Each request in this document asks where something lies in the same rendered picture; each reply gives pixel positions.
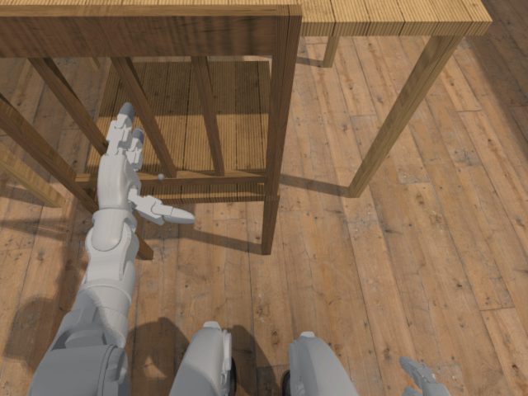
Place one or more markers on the robot left upper arm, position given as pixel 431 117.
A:
pixel 83 371

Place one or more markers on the robot left forearm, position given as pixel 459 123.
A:
pixel 100 311

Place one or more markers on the robot right shin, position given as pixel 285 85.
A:
pixel 298 390

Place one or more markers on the table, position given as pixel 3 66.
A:
pixel 447 21

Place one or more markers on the chair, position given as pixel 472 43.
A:
pixel 215 130

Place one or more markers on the robot left hand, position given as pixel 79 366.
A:
pixel 117 174

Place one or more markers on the left robot thigh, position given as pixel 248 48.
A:
pixel 208 355

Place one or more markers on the robot right hand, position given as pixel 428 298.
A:
pixel 423 377

